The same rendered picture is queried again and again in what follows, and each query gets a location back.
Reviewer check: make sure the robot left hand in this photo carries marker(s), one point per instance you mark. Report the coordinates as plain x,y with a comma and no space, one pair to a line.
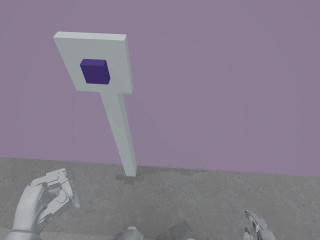
31,215

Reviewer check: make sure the robot right hand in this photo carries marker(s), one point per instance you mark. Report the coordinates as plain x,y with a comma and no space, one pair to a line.
259,226

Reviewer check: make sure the left robot shin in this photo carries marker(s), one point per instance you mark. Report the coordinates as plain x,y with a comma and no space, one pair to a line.
131,228

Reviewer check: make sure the panel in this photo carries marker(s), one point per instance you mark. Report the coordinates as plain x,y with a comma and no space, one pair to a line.
76,46

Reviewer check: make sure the robot left forearm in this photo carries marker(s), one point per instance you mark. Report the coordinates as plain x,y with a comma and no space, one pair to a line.
22,235

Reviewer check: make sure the robot left thigh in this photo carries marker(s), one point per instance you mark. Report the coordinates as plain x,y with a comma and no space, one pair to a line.
130,234

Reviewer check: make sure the button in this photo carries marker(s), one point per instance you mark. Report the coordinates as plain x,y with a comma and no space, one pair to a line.
95,71

